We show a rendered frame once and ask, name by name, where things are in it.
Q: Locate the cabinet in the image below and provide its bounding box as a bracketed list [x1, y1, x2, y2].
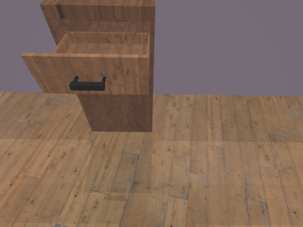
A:
[40, 0, 155, 132]

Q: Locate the handle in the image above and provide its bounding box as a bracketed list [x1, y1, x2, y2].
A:
[69, 76, 106, 91]

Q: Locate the drawer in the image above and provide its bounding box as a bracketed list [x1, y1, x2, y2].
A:
[21, 31, 150, 95]

